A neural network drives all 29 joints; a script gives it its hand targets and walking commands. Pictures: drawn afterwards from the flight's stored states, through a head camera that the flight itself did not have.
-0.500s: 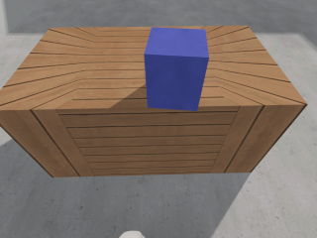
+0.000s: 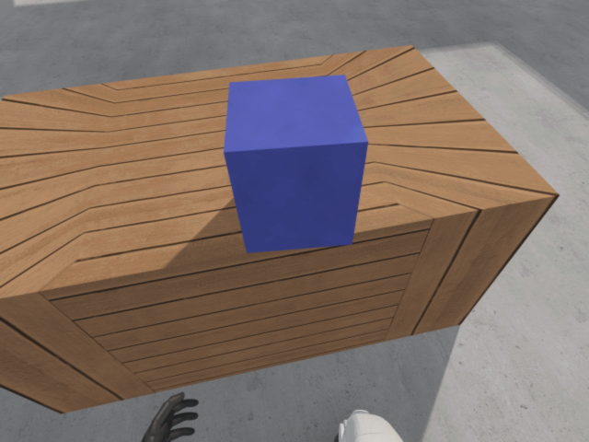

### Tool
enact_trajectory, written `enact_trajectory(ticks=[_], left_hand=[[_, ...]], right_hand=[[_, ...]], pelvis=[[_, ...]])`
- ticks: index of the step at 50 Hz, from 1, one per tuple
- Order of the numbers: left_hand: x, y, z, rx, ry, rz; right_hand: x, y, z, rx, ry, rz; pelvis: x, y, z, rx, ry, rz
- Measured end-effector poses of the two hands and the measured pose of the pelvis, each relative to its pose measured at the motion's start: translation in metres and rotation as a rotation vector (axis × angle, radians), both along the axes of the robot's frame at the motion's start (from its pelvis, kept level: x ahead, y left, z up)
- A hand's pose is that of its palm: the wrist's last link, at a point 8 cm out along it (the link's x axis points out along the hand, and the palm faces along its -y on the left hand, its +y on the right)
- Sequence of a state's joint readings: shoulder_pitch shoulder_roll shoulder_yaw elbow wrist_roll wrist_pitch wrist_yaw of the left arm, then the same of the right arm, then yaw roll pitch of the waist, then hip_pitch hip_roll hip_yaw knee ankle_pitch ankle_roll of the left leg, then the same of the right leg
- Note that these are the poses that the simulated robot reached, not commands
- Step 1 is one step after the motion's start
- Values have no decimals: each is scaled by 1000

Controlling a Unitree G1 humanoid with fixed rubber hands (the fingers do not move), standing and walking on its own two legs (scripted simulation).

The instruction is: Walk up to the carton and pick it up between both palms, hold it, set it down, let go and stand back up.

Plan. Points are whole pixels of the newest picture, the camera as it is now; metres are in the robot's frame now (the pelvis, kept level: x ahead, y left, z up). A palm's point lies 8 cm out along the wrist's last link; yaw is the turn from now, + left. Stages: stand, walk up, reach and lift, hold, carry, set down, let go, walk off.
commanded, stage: walk up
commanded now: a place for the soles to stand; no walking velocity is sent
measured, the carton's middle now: (293, 167) +0.56 +0.00 +0.03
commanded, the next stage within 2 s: none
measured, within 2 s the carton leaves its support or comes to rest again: neither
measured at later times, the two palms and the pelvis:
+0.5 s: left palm (132, 421) +0.18 +0.27 -0.14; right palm (401, 340) +0.28 -0.16 -0.10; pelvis +0.11 +0.03 -0.02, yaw +5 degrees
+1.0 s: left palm (167, 359) +0.26 +0.22 -0.10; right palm (420, 342) +0.27 -0.20 -0.10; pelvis +0.14 +0.01 +0.01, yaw +3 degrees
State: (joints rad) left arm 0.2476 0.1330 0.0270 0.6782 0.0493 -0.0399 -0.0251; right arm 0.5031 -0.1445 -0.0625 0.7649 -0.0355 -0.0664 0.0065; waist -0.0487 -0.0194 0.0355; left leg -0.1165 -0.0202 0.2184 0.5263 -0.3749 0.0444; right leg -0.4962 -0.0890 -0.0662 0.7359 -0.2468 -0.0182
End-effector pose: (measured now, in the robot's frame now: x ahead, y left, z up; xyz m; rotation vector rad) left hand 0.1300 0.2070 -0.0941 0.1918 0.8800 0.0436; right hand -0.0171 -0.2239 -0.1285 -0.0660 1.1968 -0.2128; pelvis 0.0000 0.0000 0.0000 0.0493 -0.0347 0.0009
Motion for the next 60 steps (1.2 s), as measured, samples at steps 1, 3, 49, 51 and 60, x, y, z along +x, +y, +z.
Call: enact_trajectory(ticks=[1,3,49,51,60], left_hand=[[14,-6,0,1,-19,-9],[35,-14,-3,7,-57,-8],[129,8,-2,-64,6,136],[129,9,-3,-63,12,142],[109,14,-11,-47,79,181]], right_hand=[[3,-2,-5,8,14,-6],[12,-5,-16,25,41,1],[287,28,29,9,-259,185],[288,28,29,10,-257,183],[294,30,27,15,-244,189]], pelvis=[[8,-2,-3,-1,-1,-2],[24,-5,-12,-22,-3,7],[139,7,7,-36,-2,56],[142,6,7,-35,-4,56],[149,3,8,-40,-6,57]])
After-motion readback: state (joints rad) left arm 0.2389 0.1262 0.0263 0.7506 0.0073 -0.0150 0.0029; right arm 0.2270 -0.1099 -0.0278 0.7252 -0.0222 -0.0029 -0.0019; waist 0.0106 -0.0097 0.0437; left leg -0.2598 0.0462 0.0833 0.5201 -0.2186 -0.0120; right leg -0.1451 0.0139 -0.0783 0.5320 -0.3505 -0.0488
